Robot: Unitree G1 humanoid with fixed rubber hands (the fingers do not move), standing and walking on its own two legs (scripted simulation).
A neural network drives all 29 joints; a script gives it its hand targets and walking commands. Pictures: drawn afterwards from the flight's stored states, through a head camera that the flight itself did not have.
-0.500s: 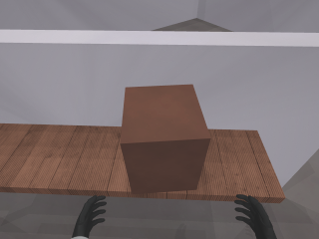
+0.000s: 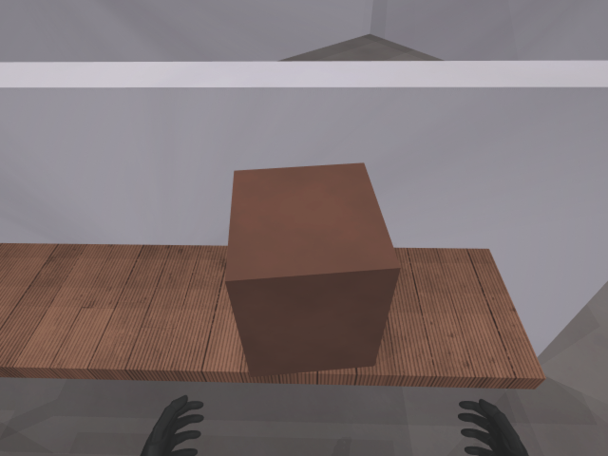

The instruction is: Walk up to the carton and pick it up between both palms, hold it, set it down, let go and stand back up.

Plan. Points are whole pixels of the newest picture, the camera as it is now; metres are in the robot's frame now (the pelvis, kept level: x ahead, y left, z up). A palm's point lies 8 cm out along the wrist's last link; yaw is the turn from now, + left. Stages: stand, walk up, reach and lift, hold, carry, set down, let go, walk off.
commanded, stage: set down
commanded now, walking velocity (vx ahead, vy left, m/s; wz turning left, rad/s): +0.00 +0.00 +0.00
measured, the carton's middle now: (306, 271) +0.40 +0.04 +0.02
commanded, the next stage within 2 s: let go in 0.42 s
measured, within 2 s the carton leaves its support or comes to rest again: neither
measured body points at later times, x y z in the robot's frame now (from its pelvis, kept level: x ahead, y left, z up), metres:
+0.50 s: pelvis -0.01 +0.01 +0.00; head -0.01 +0.01 +0.45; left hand +0.17 +0.23 -0.09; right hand +0.16 -0.22 -0.09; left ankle -0.02 +0.15 -0.75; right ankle -0.03 -0.13 -0.75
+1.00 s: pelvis -0.01 +0.00 +0.00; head -0.02 +0.00 +0.45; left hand +0.15 +0.23 -0.09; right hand +0.16 -0.23 -0.09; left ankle -0.02 +0.15 -0.75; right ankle -0.03 -0.13 -0.75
